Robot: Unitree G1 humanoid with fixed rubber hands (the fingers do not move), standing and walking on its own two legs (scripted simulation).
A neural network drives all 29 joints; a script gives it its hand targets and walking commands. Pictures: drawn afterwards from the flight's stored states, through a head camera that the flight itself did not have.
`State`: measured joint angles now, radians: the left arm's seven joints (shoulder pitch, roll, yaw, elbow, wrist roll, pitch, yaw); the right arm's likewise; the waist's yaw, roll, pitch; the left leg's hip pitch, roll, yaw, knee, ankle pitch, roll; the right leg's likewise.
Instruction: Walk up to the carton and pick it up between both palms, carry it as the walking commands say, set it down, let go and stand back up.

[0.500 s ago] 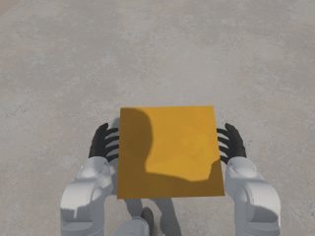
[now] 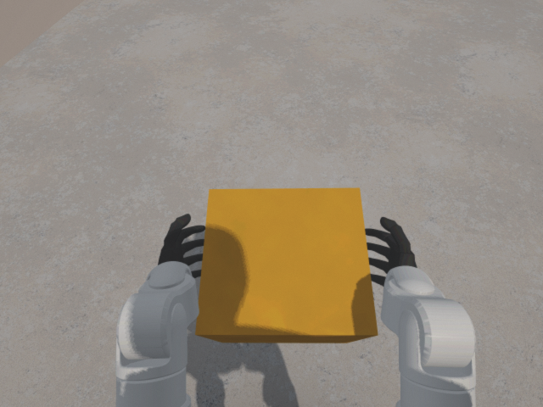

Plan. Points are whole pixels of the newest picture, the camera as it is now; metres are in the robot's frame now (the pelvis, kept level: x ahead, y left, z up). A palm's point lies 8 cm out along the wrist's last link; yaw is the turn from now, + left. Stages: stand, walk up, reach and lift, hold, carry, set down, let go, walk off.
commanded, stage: carry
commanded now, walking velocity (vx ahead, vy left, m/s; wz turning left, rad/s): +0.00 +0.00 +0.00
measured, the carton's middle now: (284, 273) +0.31 -0.01 +0.01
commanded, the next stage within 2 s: none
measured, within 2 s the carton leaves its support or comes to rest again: neither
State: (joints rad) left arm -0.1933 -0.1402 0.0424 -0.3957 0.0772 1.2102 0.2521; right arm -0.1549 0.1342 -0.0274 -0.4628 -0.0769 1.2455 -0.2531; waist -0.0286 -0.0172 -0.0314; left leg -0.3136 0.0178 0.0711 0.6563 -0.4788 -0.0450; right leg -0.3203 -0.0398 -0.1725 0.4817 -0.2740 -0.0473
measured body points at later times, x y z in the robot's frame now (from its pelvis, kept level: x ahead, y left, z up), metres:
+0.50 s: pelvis +0.25 -0.02 +0.00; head +0.28 -0.03 +0.45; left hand +0.56 +0.09 +0.08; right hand +0.51 -0.20 +0.07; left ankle +0.06 +0.13 -0.67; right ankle +0.26 -0.08 -0.74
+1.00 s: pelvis +0.47 -0.04 -0.01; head +0.48 -0.05 +0.44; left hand +0.76 +0.08 +0.08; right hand +0.73 -0.21 +0.07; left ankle +0.37 +0.09 -0.69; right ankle +0.35 -0.09 -0.74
